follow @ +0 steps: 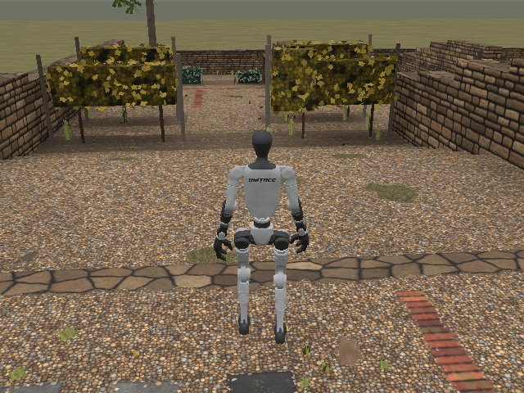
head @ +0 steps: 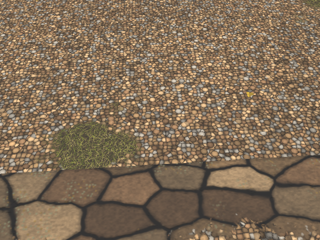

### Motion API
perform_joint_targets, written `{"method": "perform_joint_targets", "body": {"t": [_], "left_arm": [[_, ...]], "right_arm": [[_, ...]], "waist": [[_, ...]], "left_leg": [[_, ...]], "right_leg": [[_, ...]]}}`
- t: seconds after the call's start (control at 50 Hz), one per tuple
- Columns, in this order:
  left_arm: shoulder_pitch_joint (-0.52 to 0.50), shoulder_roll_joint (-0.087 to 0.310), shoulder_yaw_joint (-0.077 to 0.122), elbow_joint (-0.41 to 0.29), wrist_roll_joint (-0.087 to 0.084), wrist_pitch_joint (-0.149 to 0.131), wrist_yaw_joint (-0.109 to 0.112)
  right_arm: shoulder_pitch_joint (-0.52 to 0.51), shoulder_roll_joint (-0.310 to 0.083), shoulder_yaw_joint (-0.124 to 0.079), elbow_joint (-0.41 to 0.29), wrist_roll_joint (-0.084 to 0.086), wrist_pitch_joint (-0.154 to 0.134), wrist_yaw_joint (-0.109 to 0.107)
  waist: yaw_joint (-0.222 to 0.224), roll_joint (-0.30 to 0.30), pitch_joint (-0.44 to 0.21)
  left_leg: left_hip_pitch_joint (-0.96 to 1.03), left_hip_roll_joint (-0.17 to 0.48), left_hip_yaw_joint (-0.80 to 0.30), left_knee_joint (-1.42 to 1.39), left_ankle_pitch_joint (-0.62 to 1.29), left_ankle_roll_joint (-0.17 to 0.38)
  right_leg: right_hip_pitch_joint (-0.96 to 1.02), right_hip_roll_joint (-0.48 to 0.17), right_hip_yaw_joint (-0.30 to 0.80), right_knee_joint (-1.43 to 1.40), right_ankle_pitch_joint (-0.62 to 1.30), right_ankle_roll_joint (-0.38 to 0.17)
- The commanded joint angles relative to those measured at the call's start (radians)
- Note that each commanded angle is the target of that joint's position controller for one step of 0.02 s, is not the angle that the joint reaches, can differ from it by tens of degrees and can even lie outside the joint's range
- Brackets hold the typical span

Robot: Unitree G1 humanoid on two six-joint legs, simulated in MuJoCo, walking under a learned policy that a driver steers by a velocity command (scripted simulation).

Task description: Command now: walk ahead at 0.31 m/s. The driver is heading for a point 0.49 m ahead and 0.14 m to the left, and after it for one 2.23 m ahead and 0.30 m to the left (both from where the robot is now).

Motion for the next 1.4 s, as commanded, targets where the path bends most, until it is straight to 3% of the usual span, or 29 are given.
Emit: {"method": "perform_joint_targets", "body": {"t": [0.02,0.08,0.12,0.14,0.16,0.2,0.22,0.3,0.38,0.44,0.48,0.5,0.52,0.54,0.56,0.6,0.66,0.74,0.9,0.94,0.98,1.0,1.02,1.04,1.06,1.08,1.14,1.28,1.4], "left_arm": [[0.014,0.044,0.005,-0.043,0.001,-0.043,-0.014],[0.050,0.042,0.009,-0.030,-0.002,-0.056,-0.027],[0.262,0.087,0.031,0.050,-0.007,-0.058,-0.024],[0.411,0.177,0.058,0.094,-0.002,-0.049,-0.020],[0.395,0.153,0.038,0.075,0.006,-0.036,-0.026],[0.323,0.098,0.013,0.043,0.016,-0.042,-0.028],[0.278,0.091,0.001,0.027,0.014,-0.040,-0.028],[0.144,0.062,-0.021,-0.044,0.028,-0.027,-0.008],[0.230,0.142,0.005,-0.020,0.004,-0.046,0.007],[0.233,0.164,0.026,-0.016,0.008,-0.035,0.009],[0.200,0.170,0.035,-0.029,0.022,-0.015,0.010],[0.183,0.147,0.029,-0.055,0.038,-0.017,0.007],[0.302,-0.009,-0.010,-0.083,0.040,-0.042,-0.014],[0.233,0.048,0.003,-0.084,0.011,-0.084,-0.032],[0.117,0.106,0.020,-0.138,-0.020,-0.104,-0.036],[0.024,0.134,0.035,-0.169,-0.010,-0.109,-0.016],[0.056,0.108,0.047,-0.199,0.008,-0.067,0.006],[-0.105,0.121,0.055,-0.272,0.028,-0.045,0.020],[-0.350,0.115,0.041,-0.360,0.001,-0.071,-0.017],[-0.334,0.142,0.048,-0.369,-0.006,-0.085,-0.026],[-0.185,0.179,0.067,-0.334,-0.002,-0.097,-0.024],[-0.017,0.233,0.083,-0.306,0.015,-0.102,-0.019],[0.096,0.332,0.108,-0.273,0.034,-0.087,-0.018],[0.100,0.261,0.095,-0.270,0.022,-0.083,-0.027],[0.056,0.180,0.073,-0.286,0.015,-0.083,-0.030],[0.007,0.156,0.063,-0.293,0.017,-0.078,-0.033],[-0.062,0.118,0.047,-0.286,0.025,-0.071,-0.039],[0.023,0.192,0.067,-0.232,0.004,-0.061,-0.026],[0.099,0.220,0.069,-0.185,-0.014,-0.042,-0.026]], "right_arm": [[0.072,-0.161,-0.033,-0.028,0.001,-0.034,0.007],[0.039,-0.162,-0.033,-0.056,0.004,-0.040,0.009],[-0.163,-0.119,-0.021,-0.134,0.006,-0.047,0.017],[-0.236,-0.091,-0.013,-0.168,-0.007,-0.067,0.026],[-0.180,-0.087,-0.015,-0.145,-0.018,-0.073,0.034],[-0.258,-0.040,0.005,-0.189,0.025,-0.068,0.043],[-0.271,-0.031,0.011,-0.199,0.026,-0.066,0.043],[-0.304,-0.032,0.022,-0.236,-0.004,-0.054,0.047],[-0.398,-0.055,0.020,-0.292,0.008,-0.040,0.053],[-0.320,-0.113,-0.005,-0.284,0.008,-0.036,0.060],[-0.072,-0.173,-0.040,-0.206,0.012,-0.021,0.058],[0.090,-0.211,-0.054,-0.165,0.002,-0.010,0.054],[0.164,-0.274,-0.059,-0.148,-0.018,-0.014,0.057],[0.162,-0.211,-0.040,-0.133,-0.021,-0.012,0.055],[0.056,-0.177,-0.030,-0.150,-0.015,-0.025,0.054],[-0.090,-0.131,-0.011,-0.189,-0.024,-0.046,0.062],[-0.112,-0.140,-0.004,-0.201,-0.027,-0.047,0.053],[-0.004,-0.201,-0.020,-0.198,-0.028,-0.044,0.013],[0.144,-0.209,-0.030,-0.196,0.000,-0.014,-0.008],[0.146,-0.207,-0.031,-0.205,-0.005,-0.006,-0.009],[0.130,-0.163,-0.018,-0.226,-0.010,-0.001,-0.010],[0.121,-0.092,0.005,-0.244,-0.019,-0.008,-0.007],[0.222,-0.044,0.020,-0.280,0.004,-0.026,-0.003],[0.242,-0.140,0.005,-0.264,0.020,-0.034,-0.002],[0.175,-0.196,-0.009,-0.263,0.015,-0.033,-0.002],[0.127,-0.187,-0.010,-0.266,0.003,-0.030,-0.003],[0.081,-0.146,-0.010,-0.287,-0.008,-0.024,0.006],[-0.099,-0.088,0.020,-0.347,-0.018,-0.025,0.022],[-0.236,-0.128,0.015,-0.404,-0.002,-0.033,0.046]], "waist": [[-0.017,0.125,0.029],[0.014,0.108,-0.019],[0.132,-0.008,-0.023],[0.175,-0.208,-0.028],[0.129,-0.235,-0.010],[0.088,-0.084,0.104],[0.069,-0.041,0.145],[0.023,-0.076,0.174],[0.020,-0.115,0.165],[-0.044,-0.160,0.046],[-0.167,-0.169,-0.097],[-0.220,-0.080,-0.197],[-0.116,0.233,-0.361],[-0.146,0.226,-0.373],[-0.123,0.183,-0.174],[-0.040,-0.014,-0.040],[0.037,0.042,-0.001],[-0.005,0.077,0.052],[-0.096,0.080,0.019],[-0.074,0.104,0.006],[0.006,0.127,-0.048],[0.075,0.040,-0.167],[0.037,-0.272,-0.264],[0.044,-0.266,-0.229],[0.060,-0.160,-0.118],[0.046,-0.091,-0.061],[-0.006,-0.097,0.009],[0.026,-0.075,0.024],[0.045,-0.094,0.056]], "left_leg": [[0.187,0.237,-0.412,-0.239,-0.057,0.211],[0.182,0.238,-0.377,-0.177,0.155,0.198],[-0.144,0.115,-0.123,0.088,0.402,0.096],[-0.468,-0.004,0.045,0.432,0.299,0.015],[-0.665,-0.023,0.033,0.558,-0.213,0.005],[-0.861,0.070,-0.056,0.739,-0.200,0.024],[-0.897,0.090,-0.044,0.728,-0.133,0.021],[-0.425,0.063,0.054,0.280,0.245,-0.014],[-0.228,0.000,0.070,-0.020,0.357,0.025],[-0.121,-0.042,0.077,-0.087,0.311,0.076],[0.190,-0.069,0.079,-0.109,0.293,0.128],[0.498,0.057,-0.092,-0.063,0.290,0.175],[0.805,0.326,-0.645,-0.168,0.115,0.371],[0.770,0.349,-0.854,-0.357,0.002,0.377],[0.606,0.310,-0.711,-0.389,-0.008,0.325],[0.261,0.233,-0.491,-0.440,0.140,0.270],[0.029,0.168,-0.378,-0.500,0.112,0.257],[-0.063,0.145,-0.346,-0.537,0.052,0.249],[0.072,0.140,-0.392,-0.388,0.032,0.194],[0.112,0.148,-0.451,-0.319,0.013,0.183],[0.077,0.094,-0.448,-0.179,0.032,0.138],[-0.031,0.030,-0.342,0.089,0.002,0.095],[-0.350,-0.098,-0.176,0.371,-0.229,0.042],[-0.494,-0.028,-0.195,0.547,-0.253,0.032],[-0.531,0.006,-0.213,0.606,-0.158,0.032],[-0.506,0.033,-0.190,0.604,-0.081,0.026],[-0.403,0.089,-0.156,0.468,0.022,0.015],[-0.319,0.102,-0.063,0.073,0.278,-0.020],[-0.216,0.065,-0.040,-0.103,0.289,0.012]], "right_leg": [[-0.258,0.014,-0.003,0.038,0.076,-0.054],[-0.196,0.014,0.013,0.024,0.179,-0.064],[0.165,-0.052,0.139,-0.167,0.341,-0.094],[0.459,-0.201,0.368,-0.240,0.665,-0.132],[0.522,-0.332,0.503,-0.233,0.904,-0.188],[0.467,-0.369,0.522,-0.273,0.701,-0.227],[0.424,-0.342,0.447,-0.307,0.688,-0.201],[0.029,-0.140,0.147,-0.492,0.624,-0.097],[0.122,-0.166,0.092,-0.558,0.770,-0.092],[0.328,-0.216,0.055,-0.378,1.171,-0.055],[0.286,-0.193,0.008,-0.046,1.321,-0.022],[0.037,-0.160,0.007,0.236,1.045,-0.005],[-0.344,0.051,0.041,0.666,0.170,0.055],[-0.468,0.063,0.174,0.829,-0.042,0.029],[-0.563,0.013,0.167,0.841,0.017,0.010],[-0.460,-0.068,0.138,0.704,0.149,0.002],[-0.339,-0.114,0.132,0.538,0.156,0.023],[-0.387,-0.102,0.105,0.277,0.351,0.083],[-0.284,-0.002,0.111,-0.120,0.476,0.113],[-0.222,0.007,0.116,-0.172,0.388,0.098],[-0.017,-0.013,0.107,-0.233,0.337,0.053],[0.216,-0.165,0.236,-0.217,0.299,-0.013],[0.492,-0.384,0.664,-0.316,0.083,-0.172],[0.486,-0.417,0.828,-0.362,-0.099,-0.203],[0.396,-0.365,0.693,-0.365,-0.082,-0.168],[0.296,-0.310,0.560,-0.374,0.031,-0.140],[0.107,-0.219,0.358,-0.440,0.269,-0.124],[0.063,-0.185,0.160,-0.500,0.474,-0.136],[0.128,-0.232,0.133,-0.459,0.477,-0.108]]}}
Next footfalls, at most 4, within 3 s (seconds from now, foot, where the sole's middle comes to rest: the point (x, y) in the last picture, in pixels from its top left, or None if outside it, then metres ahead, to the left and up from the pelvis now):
0.50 left None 0.36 0.10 -0.76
1.00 right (193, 220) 0.60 -0.10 -0.76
1.48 left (116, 187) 0.75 0.25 -0.76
2.06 right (146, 129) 1.13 0.13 -0.80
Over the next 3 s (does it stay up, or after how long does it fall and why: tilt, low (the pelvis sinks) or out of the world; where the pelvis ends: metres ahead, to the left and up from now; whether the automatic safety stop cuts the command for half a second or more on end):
stays up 1.42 0.37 -0.02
